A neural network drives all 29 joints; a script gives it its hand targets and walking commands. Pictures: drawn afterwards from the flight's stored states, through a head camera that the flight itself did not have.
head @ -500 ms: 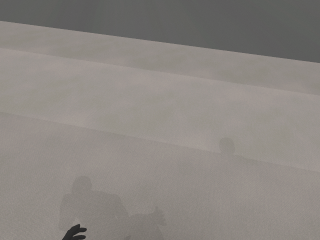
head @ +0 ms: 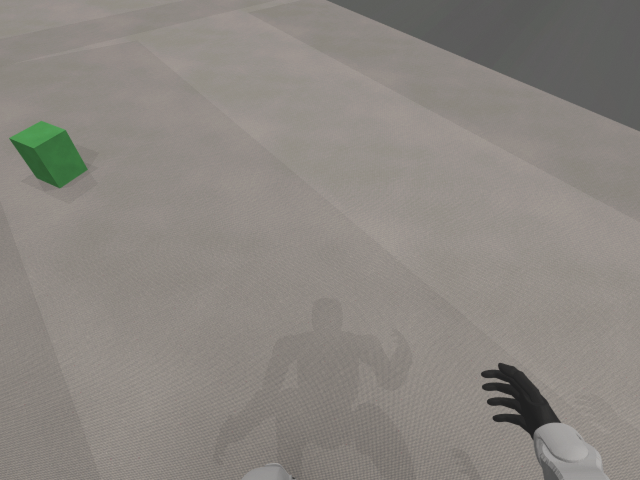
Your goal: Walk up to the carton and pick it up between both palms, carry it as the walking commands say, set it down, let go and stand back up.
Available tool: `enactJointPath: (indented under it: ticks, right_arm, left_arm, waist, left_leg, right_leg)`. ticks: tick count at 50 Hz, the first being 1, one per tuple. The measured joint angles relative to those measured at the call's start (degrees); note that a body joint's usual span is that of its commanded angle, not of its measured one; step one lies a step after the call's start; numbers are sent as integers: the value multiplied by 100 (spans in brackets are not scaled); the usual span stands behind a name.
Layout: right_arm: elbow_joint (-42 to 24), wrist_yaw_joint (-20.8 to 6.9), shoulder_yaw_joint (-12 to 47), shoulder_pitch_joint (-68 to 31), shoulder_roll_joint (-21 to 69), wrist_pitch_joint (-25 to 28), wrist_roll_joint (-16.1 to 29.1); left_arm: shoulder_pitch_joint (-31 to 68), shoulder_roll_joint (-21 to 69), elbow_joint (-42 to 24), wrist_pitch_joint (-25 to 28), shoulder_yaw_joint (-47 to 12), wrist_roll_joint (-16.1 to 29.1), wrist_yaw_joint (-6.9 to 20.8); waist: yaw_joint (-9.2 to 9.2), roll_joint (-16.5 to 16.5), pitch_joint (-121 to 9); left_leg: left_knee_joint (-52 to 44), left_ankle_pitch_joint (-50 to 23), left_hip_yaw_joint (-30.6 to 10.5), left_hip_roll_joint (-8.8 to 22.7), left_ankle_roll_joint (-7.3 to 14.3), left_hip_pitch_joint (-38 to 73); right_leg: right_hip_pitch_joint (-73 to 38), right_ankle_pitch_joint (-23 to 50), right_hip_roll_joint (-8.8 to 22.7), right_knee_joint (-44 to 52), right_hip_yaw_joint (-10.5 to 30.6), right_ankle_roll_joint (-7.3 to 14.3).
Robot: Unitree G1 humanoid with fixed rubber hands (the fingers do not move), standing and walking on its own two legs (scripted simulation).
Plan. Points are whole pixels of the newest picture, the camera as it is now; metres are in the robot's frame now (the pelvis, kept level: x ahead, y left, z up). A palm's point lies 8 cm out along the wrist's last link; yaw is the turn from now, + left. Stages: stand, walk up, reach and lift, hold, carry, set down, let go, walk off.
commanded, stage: walk up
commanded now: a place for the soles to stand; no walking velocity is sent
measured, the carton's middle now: (50, 154) +1.51 +1.40 -0.63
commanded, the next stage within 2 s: none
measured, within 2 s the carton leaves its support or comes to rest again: neither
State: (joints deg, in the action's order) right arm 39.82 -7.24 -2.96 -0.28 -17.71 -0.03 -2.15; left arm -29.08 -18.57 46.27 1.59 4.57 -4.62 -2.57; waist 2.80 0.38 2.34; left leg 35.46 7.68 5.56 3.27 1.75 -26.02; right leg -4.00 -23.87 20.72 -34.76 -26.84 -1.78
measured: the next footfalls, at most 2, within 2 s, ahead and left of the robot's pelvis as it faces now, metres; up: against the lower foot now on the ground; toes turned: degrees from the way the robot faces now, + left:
right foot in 0.42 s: +0.42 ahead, -0.03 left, +0.00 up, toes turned +10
left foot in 0.86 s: +0.56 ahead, +0.36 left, +0.00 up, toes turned +37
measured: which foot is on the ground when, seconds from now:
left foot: down 0.00-0.42, up 0.44-0.84, down 0.86-1.00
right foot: down 0.00-0.00, up 0.02-0.40, down 0.42-0.86, up 0.88-1.00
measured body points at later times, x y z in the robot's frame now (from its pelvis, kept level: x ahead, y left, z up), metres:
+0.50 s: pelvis +0.28 +0.05 +0.00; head +0.28 +0.03 +0.45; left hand +0.34 +0.33 -0.08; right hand +0.38 -0.20 -0.14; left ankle +0.16 +0.11 -0.64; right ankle +0.38 -0.04 -0.71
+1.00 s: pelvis +0.52 +0.22 +0.00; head +0.54 +0.24 +0.45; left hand +0.40 +0.46 -0.12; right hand +0.77 +0.09 -0.11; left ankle +0.53 +0.34 -0.71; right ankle +0.52 +0.04 -0.63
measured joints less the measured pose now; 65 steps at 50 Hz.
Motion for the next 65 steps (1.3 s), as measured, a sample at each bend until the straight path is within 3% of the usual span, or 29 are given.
enactJointPath:
  ticks: [1, 3, 5, 7, 14, 19, 21, 23, 25, 27, 31, 35, 39, 42, 44, 45, 47, 49, 52, 55, 60, 62, 65]
  right_arm:
    - [-35, 89, -14, 11, 19, 45, 56]
    - [11, 299, 11, 214, 107, 4, 181]
    - [156, 452, 31, 555, 190, -74, 215]
    - [292, 513, 39, 893, 255, -68, 213]
    - [531, 460, 102, 1912, 258, 58, 71]
    - [629, 428, 171, 2391, 166, 50, -8]
    - [588, 421, 213, 2552, 154, 61, -24]
    - [567, 406, 189, 2483, 139, 29, -96]
    - [512, 381, 156, 2313, 112, -40, -198]
    - [457, 338, 116, 2062, 58, -79, -231]
    - [350, 230, 64, 1551, -13, -49, -180]
    - [301, 143, 105, 1043, 89, 6, -106]
    - [225, 113, 163, 632, 320, 50, -105]
    - [111, 168, 174, 454, 460, 92, -149]
    - [15, 292, 131, 479, 462, 159, -171]
    - [-6, 386, 101, 542, 473, 167, -140]
    - [53, 577, 94, 782, 503, 102, 11]
    - [186, 686, 98, 1082, 487, 79, 84]
    - [356, 706, 95, 1520, 444, 191, 109]
    - [435, 675, 97, 1885, 393, 304, 57]
    - [525, 576, 135, 2243, 261, 289, 10]
    - [514, 544, 171, 2381, 234, 256, -3]
    - [480, 498, 165, 2330, 172, 145, -86]
  left_arm:
    - [71, -36, -36, -57, -5, 17, 80]
    - [312, -92, -232, -62, -33, 105, 258]
    - [568, -65, -491, 44, -93, 178, 363]
    - [773, 31, -680, 118, -167, 193, 405]
    - [1135, 395, -922, 81, -323, 147, 399]
    - [1318, 505, -1078, 156, -296, 135, 338]
    - [1343, 471, -1236, 263, -282, 125, 251]
    - [1388, 502, -1252, 323, -287, 172, 114]
    - [1324, 532, -1130, 331, -299, 236, 8]
    - [1180, 555, -943, 404, -308, 249, -26]
    - [754, 536, -610, 592, -311, 212, 6]
    - [343, 470, -339, 573, -283, 219, 67]
    - [26, 410, -168, 393, -297, 209, 84]
    - [-181, 347, -98, 203, -333, 189, 82]
    - [-297, 330, -90, 66, -377, 212, 132]
    - [-236, 312, -121, 8, -398, 252, 184]
    - [23, 259, -272, -16, -413, 327, 294]
    - [359, 250, -494, 64, -421, 340, 352]
    - [771, 312, -767, 133, -400, 298, 403]
    - [993, 417, -917, 124, -372, 272, 437]
    - [1096, 562, -1043, 193, -346, 236, 457]
    - [1028, 517, -1146, 255, -327, 205, 406]
    - [976, 545, -1085, 271, -327, 288, 212]
  waist:
    - [-53, -46, 63]
    - [-116, -160, 132]
    - [-145, -272, 119]
    - [-238, -351, 73]
    - [-665, -292, -130]
    - [-764, -74, -239]
    - [-728, -18, -270]
    - [-598, 162, -187]
    - [-535, 283, -133]
    - [-471, 372, -96]
    - [-297, 430, -65]
    - [-149, 350, 70]
    - [-26, 229, 158]
    - [42, 101, 170]
    - [-43, 102, 155]
    - [-109, 79, 182]
    - [-190, -20, 209]
    - [-233, -107, 185]
    - [-343, -194, 67]
    - [-506, -188, -79]
    - [-663, -29, -189]
    - [-649, -8, -223]
    - [-490, 177, -166]
  left_leg:
    - [338, 66, -43, -120, 92, -150]
    - [565, 417, -160, -327, 196, -174]
    - [339, 537, -248, -497, 250, 53]
    - [29, 512, -313, -652, 278, 330]
    - [-550, 869, -633, -996, 365, 1281]
    - [-332, 1551, -933, -1037, 328, 1809]
    - [360, 2023, -1086, -1056, 268, 1725]
    - [1999, 2209, -1107, -990, 58, 1154]
    - [3345, 1951, -974, -851, -180, 468]
    - [3758, 1535, -850, -595, -372, -141]
    - [3189, 612, -766, -69, -498, -1117]
    - [1825, -311, -597, 228, -350, -1383]
    - [592, -608, -268, 192, -148, -1021]
    - [31, -198, -105, -64, 20, -505]
    - [-3, -160, -117, -271, 194, -251]
    - [379, -3, -140, -356, 238, -369]
    - [676, 424, -192, -504, 263, -318]
    - [489, 581, -222, -581, 261, -37]
    - [4, 633, -219, -628, 268, 471]
    - [-374, 767, -226, -615, 261, 958]
    - [-285, 1410, -253, -478, 136, 1561]
    - [262, 1907, -319, -421, 91, 1587]
    - [2488, 2192, -613, -433, -65, 830]
  right_leg:
    - [434, -275, 5, -923, 621, 103]
    - [1401, -603, -400, -2518, 1793, 194]
    - [2171, -409, -708, -3078, 2259, 222]
    - [2807, -103, -849, -3007, 2413, 204]
    - [3923, 771, -1253, -1521, 2417, 191]
    - [3575, 1293, -1733, -561, 2336, 324]
    - [3113, 1293, -1886, -35, 2308, 470]
    - [3087, 1250, -1885, -455, 2096, 470]
    - [2806, 892, -1787, -545, 1855, 455]
    - [2361, 801, -1700, -223, 1619, 363]
    - [1546, 772, -1594, 523, 1219, 221]
    - [806, 560, -1467, 944, 923, 48]
    - [117, 207, -1301, 1163, 659, -192]
    - [-190, -242, -1058, 910, 543, -295]
    - [48, -638, -762, -222, 616, -100]
    - [445, -746, -729, -1216, 1041, 2]
    - [1350, -650, -973, -2899, 1960, 127]
    - [2164, -405, -1177, -3612, 2401, 207]
    - [3105, -185, -1285, -3340, 2619, 209]
    - [3634, 133, -1330, -2446, 2588, 175]
    - [3520, 1094, -1567, -821, 2393, 295]
    - [3129, 1070, -1701, -306, 2314, 393]
    - [3071, 902, -1736, -851, 2149, 357]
